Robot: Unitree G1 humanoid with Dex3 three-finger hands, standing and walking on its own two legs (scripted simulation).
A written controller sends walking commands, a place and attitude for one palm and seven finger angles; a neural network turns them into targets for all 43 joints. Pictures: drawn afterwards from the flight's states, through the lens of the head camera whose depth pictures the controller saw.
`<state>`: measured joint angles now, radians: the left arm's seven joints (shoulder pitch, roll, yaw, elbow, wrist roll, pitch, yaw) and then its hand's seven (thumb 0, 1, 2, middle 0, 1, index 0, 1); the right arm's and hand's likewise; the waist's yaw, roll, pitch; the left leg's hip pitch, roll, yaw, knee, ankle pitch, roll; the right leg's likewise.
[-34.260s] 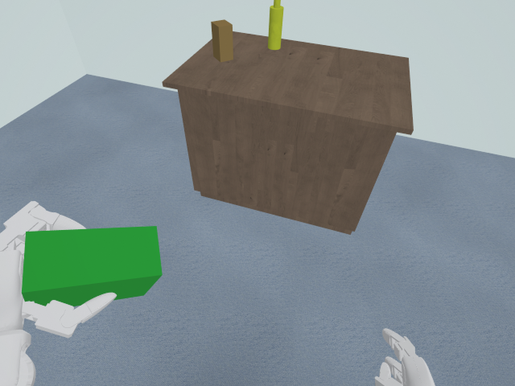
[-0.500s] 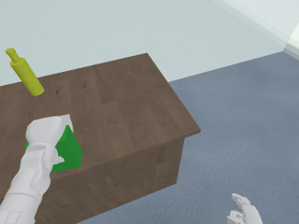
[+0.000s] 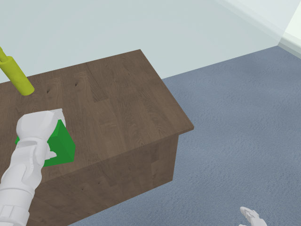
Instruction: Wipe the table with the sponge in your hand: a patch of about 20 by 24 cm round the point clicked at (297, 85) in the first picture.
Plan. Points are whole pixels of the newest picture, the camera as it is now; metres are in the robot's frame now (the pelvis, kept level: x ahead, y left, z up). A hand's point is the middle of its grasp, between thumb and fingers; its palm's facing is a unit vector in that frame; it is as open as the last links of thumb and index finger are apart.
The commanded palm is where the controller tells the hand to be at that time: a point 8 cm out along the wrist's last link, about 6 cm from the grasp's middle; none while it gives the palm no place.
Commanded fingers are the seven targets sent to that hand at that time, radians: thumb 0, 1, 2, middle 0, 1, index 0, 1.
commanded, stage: move the sponge above the wiping area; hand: left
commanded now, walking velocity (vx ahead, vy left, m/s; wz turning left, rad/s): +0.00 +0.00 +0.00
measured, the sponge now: (52, 148) +0.31 +0.33 +0.00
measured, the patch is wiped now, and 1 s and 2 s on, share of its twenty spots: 0.00 0.00 0.00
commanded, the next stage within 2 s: lower the sponge onto the table in 1.96 s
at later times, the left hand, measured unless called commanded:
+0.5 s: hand (42, 130) +0.32 +0.33 +0.08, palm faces +0.09 +0.02 -1.00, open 10.3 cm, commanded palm +0.29 +0.34 +0.13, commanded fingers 0.00 0.10 1.30 -1.20 -1.60 -1.20 -1.60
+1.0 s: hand (27, 132) +0.31 +0.36 +0.09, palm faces +0.10 +0.01 -0.99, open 10.2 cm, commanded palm +0.28 +0.35 +0.13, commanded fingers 0.00 0.10 1.30 -1.20 -1.60 -1.20 -1.60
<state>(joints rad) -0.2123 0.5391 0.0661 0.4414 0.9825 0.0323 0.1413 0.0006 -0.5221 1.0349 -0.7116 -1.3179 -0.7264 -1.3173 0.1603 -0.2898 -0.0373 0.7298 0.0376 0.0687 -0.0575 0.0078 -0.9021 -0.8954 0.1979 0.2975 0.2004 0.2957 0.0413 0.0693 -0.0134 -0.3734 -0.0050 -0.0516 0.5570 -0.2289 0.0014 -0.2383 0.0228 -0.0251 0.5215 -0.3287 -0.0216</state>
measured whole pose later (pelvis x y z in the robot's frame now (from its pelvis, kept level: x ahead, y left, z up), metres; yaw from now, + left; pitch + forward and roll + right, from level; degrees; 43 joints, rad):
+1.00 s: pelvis +0.00 +0.01 +0.00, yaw +0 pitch +3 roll -1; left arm -0.21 0.56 0.10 0.42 0.92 0.20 0.21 0.00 -0.52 1.03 -0.72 -1.33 -0.73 -1.33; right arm 0.11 -0.27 -0.03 0.74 0.05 0.09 -0.03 0.01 -0.90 -0.90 0.20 0.30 0.20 0.30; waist 0.06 0.08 -0.03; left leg -0.38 -0.01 -0.04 0.56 -0.23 0.01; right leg -0.24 0.01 -0.02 0.52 -0.33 -0.01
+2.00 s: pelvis +0.01 +0.01 +0.00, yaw +1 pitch +3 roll -1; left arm -0.15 0.54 0.03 0.43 0.91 0.29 0.05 0.00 -0.51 1.03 -0.72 -1.34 -0.74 -1.34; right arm 0.12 -0.28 -0.01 0.69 0.06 0.11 -0.03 0.01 -0.90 -0.90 0.20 0.30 0.20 0.30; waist 0.04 0.09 -0.04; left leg -0.35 -0.02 -0.06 0.54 -0.24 0.01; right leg -0.20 0.01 -0.03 0.49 -0.33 -0.01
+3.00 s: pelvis +0.00 +0.01 +0.00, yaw +0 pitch +4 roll -2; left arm -0.21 0.53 0.04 0.51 0.97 0.14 0.13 0.00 -0.52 1.05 -0.71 -1.34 -0.73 -1.34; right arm 0.14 -0.27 -0.03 0.71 0.06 0.10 -0.04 0.01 -0.90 -0.90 0.20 0.30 0.20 0.30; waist 0.03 0.07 -0.05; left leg -0.41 -0.01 -0.06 0.60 -0.25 0.02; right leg -0.26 0.02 -0.03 0.54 -0.34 -0.01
